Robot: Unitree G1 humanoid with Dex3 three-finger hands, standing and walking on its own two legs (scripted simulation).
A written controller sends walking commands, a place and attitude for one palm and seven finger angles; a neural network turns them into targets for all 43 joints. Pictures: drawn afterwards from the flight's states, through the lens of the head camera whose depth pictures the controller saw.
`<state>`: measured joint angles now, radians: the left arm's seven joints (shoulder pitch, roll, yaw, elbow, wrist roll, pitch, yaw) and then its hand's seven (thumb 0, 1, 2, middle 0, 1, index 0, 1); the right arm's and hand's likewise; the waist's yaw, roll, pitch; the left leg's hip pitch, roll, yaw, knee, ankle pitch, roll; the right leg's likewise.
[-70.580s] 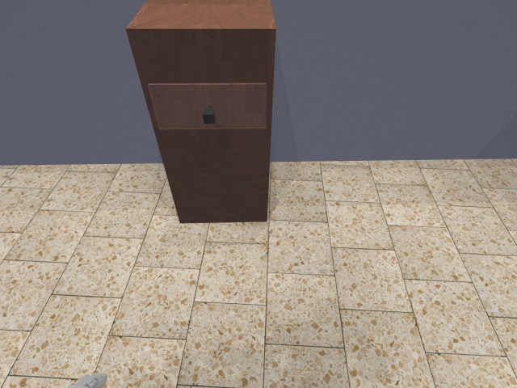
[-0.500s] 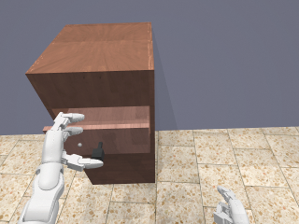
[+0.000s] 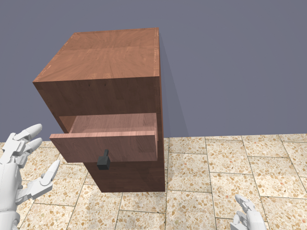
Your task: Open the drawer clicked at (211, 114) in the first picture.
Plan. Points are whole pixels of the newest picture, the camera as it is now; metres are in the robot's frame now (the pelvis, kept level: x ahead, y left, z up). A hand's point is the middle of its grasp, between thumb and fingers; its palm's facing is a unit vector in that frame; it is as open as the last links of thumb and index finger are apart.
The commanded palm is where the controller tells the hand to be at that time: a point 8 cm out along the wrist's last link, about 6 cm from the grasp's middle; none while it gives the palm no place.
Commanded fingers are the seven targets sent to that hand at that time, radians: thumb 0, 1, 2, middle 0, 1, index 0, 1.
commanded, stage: draw the hand back to the body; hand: left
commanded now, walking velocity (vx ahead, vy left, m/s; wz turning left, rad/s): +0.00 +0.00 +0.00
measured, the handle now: (104, 158) +0.39 +0.24 -0.12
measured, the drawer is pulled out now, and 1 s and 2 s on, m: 0.11 0.11 0.11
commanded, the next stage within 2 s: step back with the hand held close in 0.28 s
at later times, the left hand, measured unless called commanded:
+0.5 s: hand (18, 173) +0.18 +0.28 +0.16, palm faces +0.42 -0.80 -0.44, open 7.4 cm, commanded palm +0.12 +0.31 +0.17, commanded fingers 0.00 0.90 0.90 -0.20 -0.30 -0.20 -0.30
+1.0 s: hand (7, 209) +0.12 +0.27 +0.15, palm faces +0.38 -0.79 -0.48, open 7.4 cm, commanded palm +0.06 +0.31 +0.17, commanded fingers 0.00 0.90 0.90 -0.20 -0.30 -0.20 -0.30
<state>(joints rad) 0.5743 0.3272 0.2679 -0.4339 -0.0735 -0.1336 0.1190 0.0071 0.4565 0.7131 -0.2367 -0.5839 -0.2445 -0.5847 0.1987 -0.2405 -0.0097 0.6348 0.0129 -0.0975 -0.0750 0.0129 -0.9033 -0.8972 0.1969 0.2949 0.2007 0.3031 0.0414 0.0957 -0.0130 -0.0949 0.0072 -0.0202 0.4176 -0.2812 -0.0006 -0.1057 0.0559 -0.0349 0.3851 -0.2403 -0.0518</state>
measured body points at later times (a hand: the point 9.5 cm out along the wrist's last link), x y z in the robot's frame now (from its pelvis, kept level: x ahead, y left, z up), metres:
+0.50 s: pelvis -0.01 +0.03 +0.00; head -0.02 +0.01 +0.45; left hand +0.15 +0.32 +0.19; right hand +0.18 -0.19 -0.08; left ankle -0.03 +0.12 -0.74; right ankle -0.02 -0.08 -0.74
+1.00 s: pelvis -0.07 +0.03 -0.01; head -0.05 +0.02 +0.44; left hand +0.09 +0.31 +0.17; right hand +0.12 -0.20 -0.09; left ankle -0.03 +0.12 -0.74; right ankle -0.02 -0.08 -0.74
